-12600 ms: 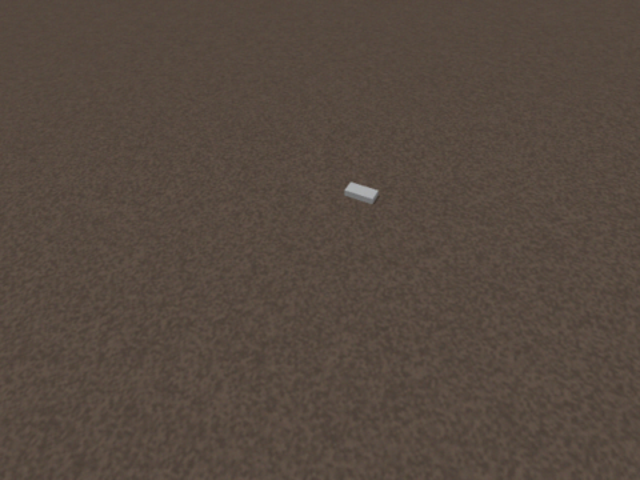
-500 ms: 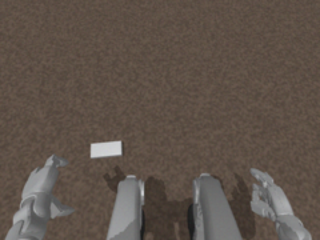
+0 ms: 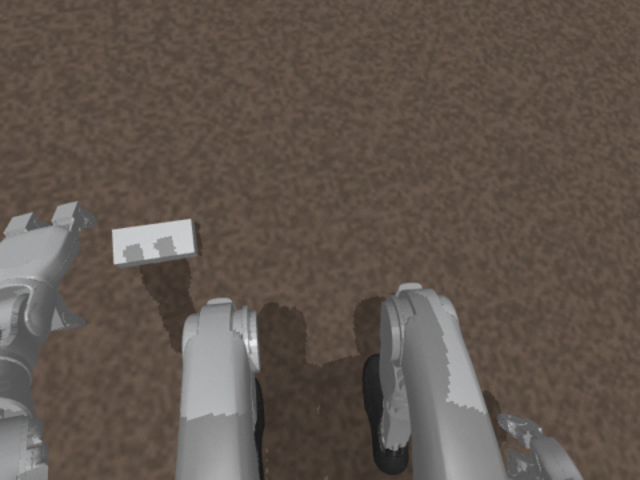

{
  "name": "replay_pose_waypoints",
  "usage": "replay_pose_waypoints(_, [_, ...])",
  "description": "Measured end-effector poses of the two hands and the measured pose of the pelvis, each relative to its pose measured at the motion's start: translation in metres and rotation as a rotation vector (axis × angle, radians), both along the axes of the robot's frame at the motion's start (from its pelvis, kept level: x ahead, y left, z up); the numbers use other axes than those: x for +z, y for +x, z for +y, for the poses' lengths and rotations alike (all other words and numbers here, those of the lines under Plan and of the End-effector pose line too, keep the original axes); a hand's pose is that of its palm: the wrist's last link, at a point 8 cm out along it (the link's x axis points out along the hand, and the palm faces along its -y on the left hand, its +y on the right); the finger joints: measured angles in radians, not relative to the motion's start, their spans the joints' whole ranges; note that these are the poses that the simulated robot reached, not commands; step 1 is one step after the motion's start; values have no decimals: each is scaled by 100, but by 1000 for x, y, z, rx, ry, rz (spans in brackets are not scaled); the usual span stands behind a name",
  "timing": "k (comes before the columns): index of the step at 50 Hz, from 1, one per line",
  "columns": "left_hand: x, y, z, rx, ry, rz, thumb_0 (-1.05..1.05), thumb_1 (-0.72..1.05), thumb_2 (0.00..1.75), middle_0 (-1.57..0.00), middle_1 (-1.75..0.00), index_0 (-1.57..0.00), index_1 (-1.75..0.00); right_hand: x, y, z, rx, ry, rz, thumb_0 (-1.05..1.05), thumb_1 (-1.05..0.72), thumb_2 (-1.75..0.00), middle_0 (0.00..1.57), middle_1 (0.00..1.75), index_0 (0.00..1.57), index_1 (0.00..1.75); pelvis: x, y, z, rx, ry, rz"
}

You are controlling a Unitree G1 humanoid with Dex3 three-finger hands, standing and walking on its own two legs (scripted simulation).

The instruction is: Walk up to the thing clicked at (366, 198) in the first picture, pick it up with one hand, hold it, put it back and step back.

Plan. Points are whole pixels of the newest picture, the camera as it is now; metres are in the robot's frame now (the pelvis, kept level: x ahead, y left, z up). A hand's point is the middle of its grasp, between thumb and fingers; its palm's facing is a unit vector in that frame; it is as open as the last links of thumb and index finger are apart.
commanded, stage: rise first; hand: left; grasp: from above
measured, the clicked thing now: (156, 243) +0.47 +0.31 -0.37
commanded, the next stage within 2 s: none
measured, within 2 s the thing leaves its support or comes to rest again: neither
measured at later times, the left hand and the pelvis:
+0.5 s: hand (91, 258) +0.40 +0.35 -0.21, palm faces -0.44 -0.09 -0.89, open 14.0 cm; pelvis +0.01 +0.00 -0.05, yaw -1 degrees
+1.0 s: hand (104, 252) +0.42 +0.34 -0.24, palm faces -0.45 -0.11 -0.89, open 14.0 cm; pelvis +0.01 +0.00 -0.06, yaw -2 degrees
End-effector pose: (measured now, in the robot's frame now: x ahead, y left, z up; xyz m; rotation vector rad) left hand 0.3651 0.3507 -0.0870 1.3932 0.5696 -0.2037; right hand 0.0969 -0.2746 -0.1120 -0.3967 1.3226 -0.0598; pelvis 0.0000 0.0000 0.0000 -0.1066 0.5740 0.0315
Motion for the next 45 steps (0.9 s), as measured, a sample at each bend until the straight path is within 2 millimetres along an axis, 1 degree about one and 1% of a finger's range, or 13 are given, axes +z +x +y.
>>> replay_pose_waypoints(4, [-12,10,0,-38,27,-17,0,-55,105,-9,-98,-8,-100,-5,-9,-1,-1,-19,29,1,-91,-90,20,30,20,30,-11,-1,2,-1,-9,-5])
replay_pose_waypoints(8, [-23,21,-1,-70,51,-30,0,-55,105,-9,-97,-8,-99,-10,-13,-2,6,-32,43,1,-90,-90,20,30,20,30,-21,-1,3,-1,-15,-8])
replay_pose_waypoints(14, [-38,31,-3,-92,71,-34,0,-54,104,-9,-97,-8,-98,-18,-12,-2,19,-39,50,1,-90,-90,20,30,20,30,-32,1,4,-4,-20,-7])
replay_pose_waypoints(21, [-55,40,-4,-72,77,-29,0,-53,102,-9,-99,-9,-99,-30,-7,-1,45,-35,59,1,-91,-90,20,30,20,30,-43,4,3,-5,-19,-4])
replay_pose_waypoints(32, [-74,51,-4,-51,76,-20,0,-51,99,-9,-102,-11,-101,-42,-9,-1,61,-30,92,1,-91,-90,20,30,20,30,-55,8,2,-9,-19,0])
replay_pose_waypoints(45, [-90,59,-6,-57,61,-21,0,-52,100,-10,-101,-11,-100,-47,-16,-1,69,-35,137,1,-91,-90,20,30,20,30,-63,12,3,-15,-29,4])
